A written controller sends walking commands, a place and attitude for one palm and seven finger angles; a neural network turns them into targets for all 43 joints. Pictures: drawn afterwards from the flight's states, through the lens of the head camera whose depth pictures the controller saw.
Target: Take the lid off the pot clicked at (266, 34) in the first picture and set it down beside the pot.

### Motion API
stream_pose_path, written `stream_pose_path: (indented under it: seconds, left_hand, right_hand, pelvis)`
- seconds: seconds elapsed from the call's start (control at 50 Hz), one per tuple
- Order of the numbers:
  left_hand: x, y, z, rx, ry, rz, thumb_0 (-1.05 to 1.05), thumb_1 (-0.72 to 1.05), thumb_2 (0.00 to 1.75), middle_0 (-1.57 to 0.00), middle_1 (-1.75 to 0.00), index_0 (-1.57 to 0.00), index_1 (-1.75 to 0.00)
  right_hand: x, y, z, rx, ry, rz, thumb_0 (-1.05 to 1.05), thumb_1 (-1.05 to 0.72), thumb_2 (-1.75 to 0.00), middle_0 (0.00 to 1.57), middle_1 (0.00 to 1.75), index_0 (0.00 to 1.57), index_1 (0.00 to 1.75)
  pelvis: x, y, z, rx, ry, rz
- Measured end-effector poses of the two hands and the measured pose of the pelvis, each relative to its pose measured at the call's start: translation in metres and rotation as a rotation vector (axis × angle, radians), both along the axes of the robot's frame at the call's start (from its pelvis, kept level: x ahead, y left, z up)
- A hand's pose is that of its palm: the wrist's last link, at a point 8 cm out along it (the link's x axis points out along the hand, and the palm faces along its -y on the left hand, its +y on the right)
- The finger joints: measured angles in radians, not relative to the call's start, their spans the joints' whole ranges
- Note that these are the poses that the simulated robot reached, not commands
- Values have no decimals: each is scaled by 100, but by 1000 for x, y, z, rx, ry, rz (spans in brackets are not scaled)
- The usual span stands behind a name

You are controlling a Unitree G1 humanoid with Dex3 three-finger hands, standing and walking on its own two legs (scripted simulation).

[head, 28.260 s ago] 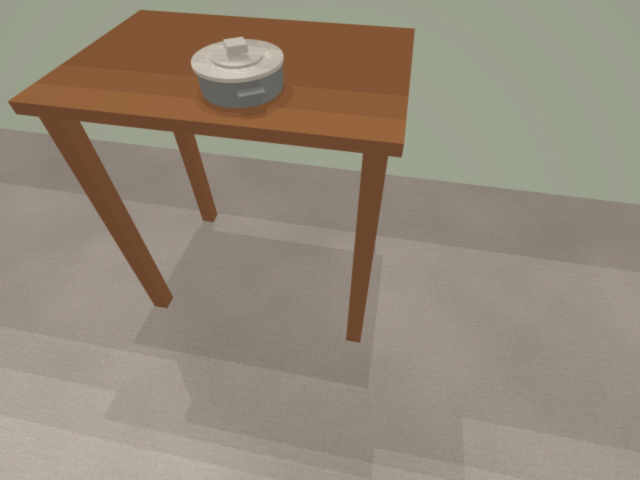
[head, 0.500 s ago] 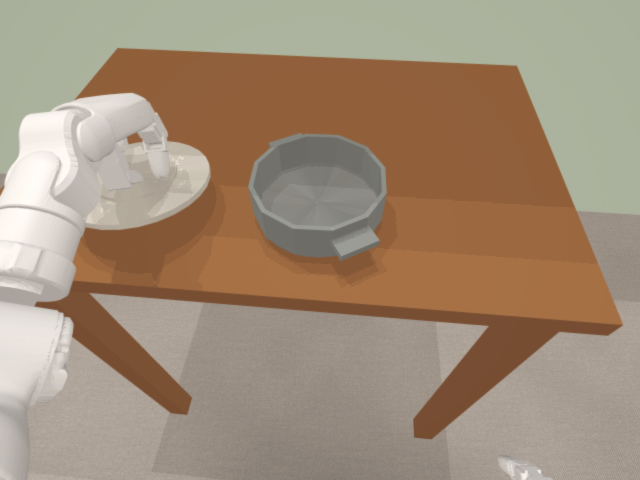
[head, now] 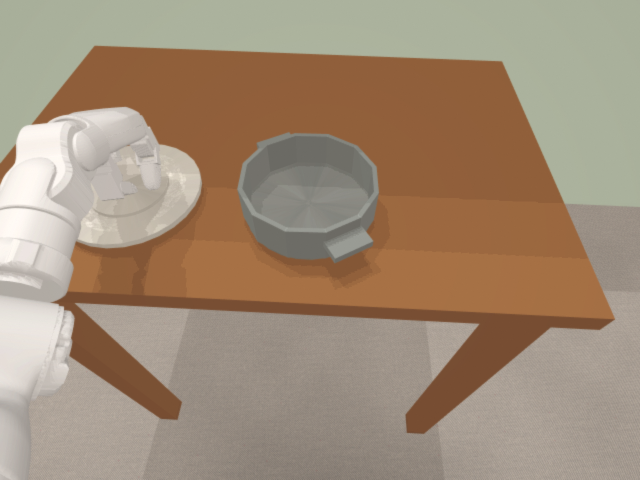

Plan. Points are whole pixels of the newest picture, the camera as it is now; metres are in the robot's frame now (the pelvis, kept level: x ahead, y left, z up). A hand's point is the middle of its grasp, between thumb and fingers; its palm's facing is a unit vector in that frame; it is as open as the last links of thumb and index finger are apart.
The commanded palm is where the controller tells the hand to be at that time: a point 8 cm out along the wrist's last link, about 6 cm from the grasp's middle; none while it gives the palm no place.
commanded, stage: lower the lid onto the table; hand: left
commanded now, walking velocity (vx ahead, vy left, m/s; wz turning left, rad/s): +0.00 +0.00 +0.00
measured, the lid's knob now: (122, 176) +0.48 +0.26 +0.11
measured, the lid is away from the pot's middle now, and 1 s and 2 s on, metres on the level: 0.25 0.25 0.25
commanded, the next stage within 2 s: open the fingers wide in 0.26 s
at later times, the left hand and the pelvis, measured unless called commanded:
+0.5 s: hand (118, 179) +0.45 +0.24 +0.13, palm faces -0.41 -0.05 -0.91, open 5.0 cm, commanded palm +0.46 +0.25 +0.18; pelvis +0.00 +0.00 -0.01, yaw -1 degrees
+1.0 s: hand (113, 175) +0.46 +0.25 +0.13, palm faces -0.37 -0.08 -0.93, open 7.8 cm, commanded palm +0.46 +0.25 +0.18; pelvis -0.01 -0.01 -0.01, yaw -2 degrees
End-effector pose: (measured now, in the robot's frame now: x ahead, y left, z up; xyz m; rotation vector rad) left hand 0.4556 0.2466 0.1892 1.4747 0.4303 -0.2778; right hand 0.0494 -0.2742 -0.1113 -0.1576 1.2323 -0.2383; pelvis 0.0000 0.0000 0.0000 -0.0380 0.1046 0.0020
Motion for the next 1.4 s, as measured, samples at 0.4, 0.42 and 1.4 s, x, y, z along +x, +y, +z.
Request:
stream_pose_path:
  seconds: [0.4, 0.42, 1.4]
  left_hand:
    - [-1, -1, -2, 4, 0, -4, -2, 27, 97, -57, -83, -105, -100]
    - [-1, -1, -2, 6, -5, -21, -3, 27, 98, -58, -83, -105, -100]
    - [4, 19, -3, -9, -74, -46, 0, -14, 97, -63, -62, -56, -52]
  right_hand:
    - [-3, 4, -5, 18, 0, -13, 0, -90, -90, 20, 30, 20, 29]
    - [-3, 3, -5, 14, 3, -16, 0, -90, -90, 20, 30, 20, 29]
    - [-6, 2, -6, -3, 55, -55, 0, -90, -90, 20, 30, 20, 29]
  pelvis:
    - [-3, -2, -4, 1, 14, -9]
    - [-3, -3, -4, 1, 17, -14]
    - [-3, -4, -8, -4, 55, -30]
